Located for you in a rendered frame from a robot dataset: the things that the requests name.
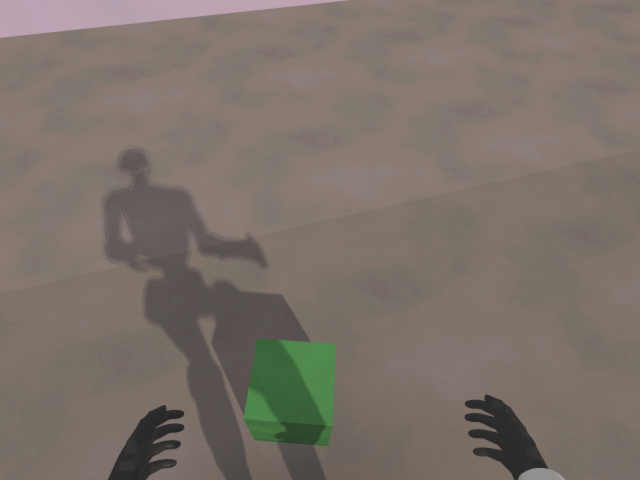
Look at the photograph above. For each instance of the right robot hand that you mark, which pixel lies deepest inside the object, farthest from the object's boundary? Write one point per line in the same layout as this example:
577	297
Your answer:
519	449

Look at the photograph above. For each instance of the carton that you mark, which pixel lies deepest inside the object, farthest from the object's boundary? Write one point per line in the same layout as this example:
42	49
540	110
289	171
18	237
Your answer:
291	392

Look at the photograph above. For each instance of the left robot hand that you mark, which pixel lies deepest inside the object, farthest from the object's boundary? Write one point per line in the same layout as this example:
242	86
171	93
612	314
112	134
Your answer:
132	463

